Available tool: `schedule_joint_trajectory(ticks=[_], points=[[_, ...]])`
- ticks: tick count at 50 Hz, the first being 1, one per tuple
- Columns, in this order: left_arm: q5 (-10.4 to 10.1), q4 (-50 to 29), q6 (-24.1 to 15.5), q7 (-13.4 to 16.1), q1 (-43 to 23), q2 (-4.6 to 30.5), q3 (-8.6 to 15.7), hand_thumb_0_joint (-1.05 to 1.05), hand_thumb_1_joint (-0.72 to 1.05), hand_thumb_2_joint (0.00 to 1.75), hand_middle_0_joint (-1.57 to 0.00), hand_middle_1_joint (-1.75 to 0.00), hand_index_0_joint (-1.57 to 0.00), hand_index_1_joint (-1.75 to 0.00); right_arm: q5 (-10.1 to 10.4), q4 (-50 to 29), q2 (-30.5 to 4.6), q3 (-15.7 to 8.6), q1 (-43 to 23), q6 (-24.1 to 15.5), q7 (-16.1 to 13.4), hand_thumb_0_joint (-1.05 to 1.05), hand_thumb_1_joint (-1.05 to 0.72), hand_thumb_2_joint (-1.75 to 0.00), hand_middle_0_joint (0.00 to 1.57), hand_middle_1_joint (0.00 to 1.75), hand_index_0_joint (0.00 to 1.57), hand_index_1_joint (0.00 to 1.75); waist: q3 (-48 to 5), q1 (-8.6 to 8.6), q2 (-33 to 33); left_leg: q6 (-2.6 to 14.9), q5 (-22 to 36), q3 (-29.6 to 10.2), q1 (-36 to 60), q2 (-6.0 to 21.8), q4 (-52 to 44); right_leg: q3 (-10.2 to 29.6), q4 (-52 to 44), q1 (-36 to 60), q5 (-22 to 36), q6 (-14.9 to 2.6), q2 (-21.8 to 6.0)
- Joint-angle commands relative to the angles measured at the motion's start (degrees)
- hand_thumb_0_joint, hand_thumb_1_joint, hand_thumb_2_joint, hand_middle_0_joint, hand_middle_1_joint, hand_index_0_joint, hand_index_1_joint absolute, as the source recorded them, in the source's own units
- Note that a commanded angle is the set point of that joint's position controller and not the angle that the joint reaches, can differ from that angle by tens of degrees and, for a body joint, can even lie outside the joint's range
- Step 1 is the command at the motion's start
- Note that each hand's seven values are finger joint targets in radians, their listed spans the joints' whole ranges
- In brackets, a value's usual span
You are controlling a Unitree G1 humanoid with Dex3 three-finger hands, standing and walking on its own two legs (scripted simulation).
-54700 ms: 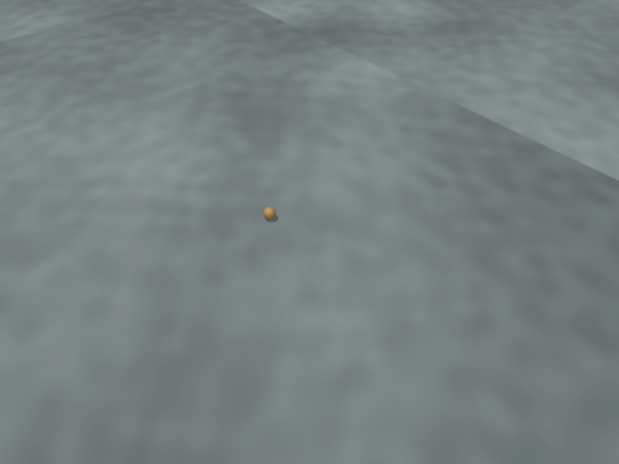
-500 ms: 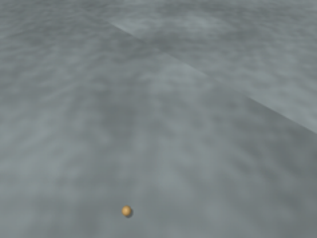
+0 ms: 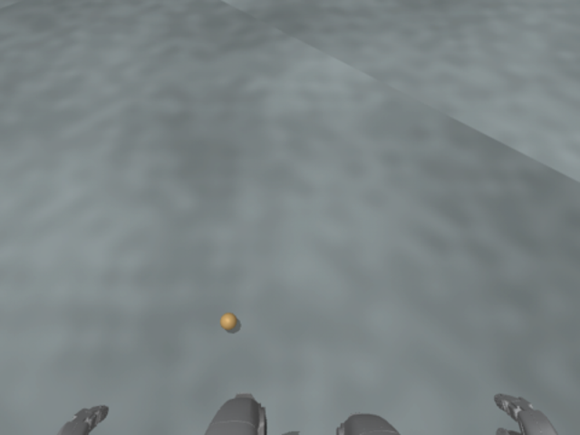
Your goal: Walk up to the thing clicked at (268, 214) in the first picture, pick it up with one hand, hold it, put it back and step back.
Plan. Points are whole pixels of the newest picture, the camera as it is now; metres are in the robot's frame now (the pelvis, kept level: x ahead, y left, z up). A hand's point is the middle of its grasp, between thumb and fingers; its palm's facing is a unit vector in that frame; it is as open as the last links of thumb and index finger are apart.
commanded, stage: step back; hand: left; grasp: from above
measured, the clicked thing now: (228, 321) +0.49 +0.26 -0.72
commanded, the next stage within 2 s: none
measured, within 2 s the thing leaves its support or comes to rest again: neither
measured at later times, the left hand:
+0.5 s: hand out of the picture -0.03 +0.29 -0.14, palm faces +0.06 -0.92 -0.40, open 7.4 cm
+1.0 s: hand out of the picture -0.23 +0.26 -0.12, palm faces -0.03 -0.90 -0.43, open 7.4 cm
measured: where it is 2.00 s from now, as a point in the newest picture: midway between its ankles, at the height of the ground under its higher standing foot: outside the picture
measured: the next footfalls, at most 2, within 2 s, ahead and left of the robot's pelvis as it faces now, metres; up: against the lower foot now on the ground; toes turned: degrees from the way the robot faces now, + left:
right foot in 0.02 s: +0.01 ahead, -0.12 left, +0.00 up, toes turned +2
left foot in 0.42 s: -0.09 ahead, +0.12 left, +0.00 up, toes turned +3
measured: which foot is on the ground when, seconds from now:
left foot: down 0.00-0.04, up 0.06-0.40, down 0.42-0.88, up 0.90-1.00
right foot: up 0.00-0.00, down 0.02-0.44, up 0.46-0.84, down 0.86-1.00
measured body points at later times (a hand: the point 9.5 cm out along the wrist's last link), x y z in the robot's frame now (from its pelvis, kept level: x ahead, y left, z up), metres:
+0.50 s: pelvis -0.13 +0.01 +0.01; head -0.07 +0.03 +0.45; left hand -0.03 +0.34 -0.11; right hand -0.01 -0.30 -0.10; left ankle -0.13 +0.11 -0.71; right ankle -0.06 -0.12 -0.68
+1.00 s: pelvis -0.29 -0.01 +0.02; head -0.26 -0.04 +0.46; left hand -0.23 +0.30 -0.09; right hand -0.20 -0.33 -0.11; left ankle -0.24 +0.12 -0.64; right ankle -0.28 -0.13 -0.71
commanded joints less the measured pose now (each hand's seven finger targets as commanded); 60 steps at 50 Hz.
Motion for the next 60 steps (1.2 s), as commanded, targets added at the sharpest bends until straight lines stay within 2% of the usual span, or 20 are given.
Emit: schedule_joint_trajectory(ticks=[1,2,3,6,12,16,20,21,22,23,27,36,39,42,43,44,45,48,55,60], points=[[2.1,-1.3,-2.4,1.2,8.8,12.7,4.7,0.0,0.9,0.9,-0.2,-0.3,-0.2,-0.3,1.4,-4.6,-10.4,-1.8,0.8,-0.1,-1.1,0.0,-0.9,-0.9,0.2,0.3,0.2,0.3,-9.1,0.6,-7.2,4.12,-6.7,-5.9,-5.0,-0.7,7.2,13.9,-32.0,13.2,17.2,0.54,-7.2],[2.0,-4.3,-2.6,1.2,4.5,18.2,5.6,0.0,0.9,0.9,-0.2,-0.3,-0.2,-0.3,1.3,-4.8,-7.5,-1.0,2.9,0.1,-1.4,0.0,-0.9,-0.9,0.2,0.3,0.2,0.3,-6.8,-1.54,-15.2,0.64,-22.7,-5.3,-11.7,-8.7,15.7,27.8,-33.9,8.4,20.4,-4.32,-18.9],[2.3,-6.4,-2.6,1.4,3.0,22.2,6.2,0.0,0.9,0.9,-0.2,-0.3,-0.2,-0.3,1.3,-5.1,-11.1,-2.5,-1.1,0.3,-2.2,0.0,-0.9,-0.9,0.2,0.3,0.2,0.3,-7.1,2.57,-16.0,1.01,-25.2,-12.4,-4.2,-9.3,25.8,34.5,-35.8,-3.9,23.5,-14.19,-25.7],[1.4,-7.5,-3.1,1.9,-5.0,13.8,4.6,0.0,0.9,0.9,-0.2,-0.3,-0.2,-0.3,2.8,-1.8,-12.1,-3.0,4.8,0.0,-1.9,0.0,-0.9,-0.9,0.2,0.3,0.2,0.3,-6.0,-3.62,-6.7,0.59,-13.7,-13.2,-4.3,-11.6,31.9,14.0,-28.6,1.8,33.9,-7.76,-13.6],[0.8,-7.6,-2.5,2.7,5.9,10.9,4.3,0.0,0.9,0.9,-0.2,-0.3,-0.2,-0.3,2.0,-4.2,-11.2,-1.8,2.3,-0.7,-2.3,0.0,-0.9,-0.9,0.2,0.3,0.2,0.3,-10.2,3.28,-8.1,-0.74,-18.8,-9.4,-8.2,-10.1,22.9,13.5,-22.6,20.4,48.6,-11.33,-17.1],[0.5,-9.1,-1.9,3.1,5.8,12.6,4.6,0.0,0.9,0.9,-0.2,-0.3,-0.2,-0.3,1.4,-4.9,-10.8,-2.0,4.2,-0.8,-1.9,0.0,-0.9,-0.9,0.2,0.3,0.2,0.3,-12.8,2.93,-11.7,0.24,-19.0,-6.1,-1.8,-6.3,9.3,14.3,-21.2,20.9,51.9,-12.26,-19.2],[-0.3,-11.0,-0.9,2.3,0.4,12.5,3.2,0.0,0.9,0.9,-0.2,-0.3,-0.2,-0.3,0.8,-2.2,-10.4,-3.1,11.7,-1.4,-1.0,0.0,-0.9,-0.9,0.2,0.3,0.2,0.3,-13.7,-2.36,-8.2,2.56,1.5,-1.8,15.4,-5.1,-14.9,8.0,-15.8,8.4,37.0,-5.37,-13.4],[-0.4,-11.4,-0.6,2.1,1.9,10.1,2.5,0.0,0.9,0.9,-0.2,-0.3,-0.2,-0.3,-0.3,-3.4,-13.8,-4.1,10.4,-1.6,-0.8,0.0,-0.9,-0.9,0.2,0.3,0.2,0.3,-13.6,-1.65,2.2,5.8,9.2,-15.6,19.7,4.1,-16.7,4.5,-8.6,-0.8,23.4,-1.61,-7.3],[-0.7,-11.9,-0.7,2.6,-0.3,9.3,2.6,0.0,0.9,0.9,-0.2,-0.3,-0.2,-0.3,0.0,-4.9,-20.0,-4.9,6.6,-1.3,-0.2,0.0,-0.9,-0.9,0.2,0.3,0.2,0.3,-11.8,-2.36,15.8,14.37,16.7,-29.0,15.7,16.0,-20.1,-0.8,2.6,-7.7,-6.4,1.05,3.6],[0.3,-10.8,-0.5,3.3,-3.2,11.0,3.7,0.0,0.9,0.9,-0.2,-0.3,-0.2,-0.3,0.1,-5.0,-20.5,-5.3,6.8,-1.4,-0.2,0.0,-0.9,-0.9,0.2,0.3,0.2,0.3,-10.6,-4.77,12.2,18.84,17.9,-32.2,8.8,18.7,-21.0,7.5,14.4,-4.6,-10.7,1.14,4.0],[-0.9,-6.7,-0.5,2.9,5.0,10.3,3.7,0.0,0.9,0.9,-0.2,-0.3,-0.2,-0.3,0.6,-6.7,-13.6,-3.0,-0.8,-1.8,-1.6,0.0,-0.9,-0.9,0.2,0.3,0.2,0.3,-7.3,1.87,6.2,13.59,23.3,-15.4,13.4,10.4,-15.9,9.7,24.3,-10.2,0.6,0.99,4.3],[0.0,-7.3,-0.9,1.7,5.1,8.9,3.3,0.0,0.9,0.9,-0.2,-0.3,-0.2,-0.3,0.6,-7.6,-13.8,-3.9,3.4,-1.5,-1.2,0.0,-0.9,-0.9,0.2,0.3,0.2,0.3,-11.6,-2.36,8.6,15.86,16.5,-14.2,21.5,12.1,-15.7,3.1,2.0,-4.1,-0.6,4.04,0.6],[0.3,-5.1,-1.0,1.0,9.1,9.4,3.6,0.0,0.9,0.9,-0.2,-0.3,-0.2,-0.3,0.2,-8.5,-14.7,-4.2,1.2,-0.9,-0.9,0.0,-0.9,-0.9,0.2,0.3,0.2,0.3,-12.8,-1.26,9.6,12.49,4.6,-13.6,15.6,10.9,-17.3,-0.4,-10.9,3.7,3.0,2.44,-0.7],[1.3,-2.1,-1.6,0.6,15.6,9.9,4.5,0.0,0.9,0.9,-0.2,-0.3,-0.2,-0.3,0.9,-8.3,-13.6,-3.8,0.4,0.1,-0.5,0.0,-0.9,-0.9,0.2,0.3,0.2,0.3,-13.5,1.87,6.8,6.96,-5.9,-11.2,4.5,7.7,-13.1,0.4,-26.1,15.6,11.0,-0.92,-1.8],[2.2,-3.4,-1.8,0.6,14.7,13.2,5.5,0.0,0.9,0.9,-0.2,-0.3,-0.2,-0.3,1.3,-8.7,-10.7,-3.0,1.2,0.1,-0.4,0.0,-0.9,-0.9,0.2,0.3,0.2,0.3,-10.6,1.97,-4.5,2.93,-14.8,-7.6,-5.0,0.5,-3.7,16.5,-31.9,15.1,2.3,-4.56,-10.4],[1.9,-5.6,-1.5,0.4,9.5,19.0,6.6,0.0,0.9,0.9,-0.2,-0.3,-0.2,-0.3,1.5,-9.2,-8.9,-3.0,-2.3,-0.1,-1.1,0.0,-0.9,-0.9,0.2,0.3,0.2,0.3,-6.2,4.27,-16.8,0.03,-20.9,-4.6,-3.9,-9.6,12.4,29.2,-39.3,-0.7,0.4,-12.46,-23.3],[2.0,-8.5,-1.9,1.0,2.8,20.8,6.6,0.0,0.9,0.9,-0.2,-0.3,-0.2,-0.3,1.1,-8.9,-11.5,-4.0,-1.9,0.4,-1.5,0.0,-0.9,-0.9,0.2,0.3,0.2,0.3,-2.3,2.65,-16.0,-0.86,-20.5,-11.5,-0.8,-7.6,25.2,33.0,-41.4,-11.4,0.9,-16.23,-27.9],[1.9,-10.4,-2.2,1.8,-6.4,13.0,5.0,0.0,0.9,0.9,-0.2,-0.3,-0.2,-0.3,2.5,-5.1,-11.3,-3.6,7.4,-0.2,-1.4,0.0,-0.9,-0.9,0.2,0.3,0.2,0.3,-4.5,-3.84,-8.1,-0.28,-11.9,-11.1,0.6,-11.9,30.7,9.7,-31.2,-4.6,24.9,-8.44,-15.2],[1.8,-9.5,-1.1,2.4,3.6,12.4,4.6,0.0,0.9,0.9,-0.2,-0.3,-0.2,-0.3,1.2,-6.4,-10.2,-2.6,5.6,-0.8,-1.7,0.0,-0.9,-0.9,0.2,0.3,0.2,0.3,-8.7,3.62,-11.9,-1.17,-19.4,-5.0,-1.8,-7.7,10.6,11.1,-24.8,15.9,36.1,-10.18,-18.3],[0.4,-10.6,0.2,1.9,0.2,11.9,2.9,0.0,0.9,0.9,-0.2,-0.3,-0.2,-0.3,0.5,-2.7,-11.2,-3.6,14.2,-1.4,-1.3,0.0,-0.9,-0.9,0.2,0.3,0.2,0.3,-12.4,-0.98,-7.2,2.55,0.2,-4.0,14.9,-3.9,-16.1,6.5,-15.5,6.8,29.5,-3.55,-13.1]])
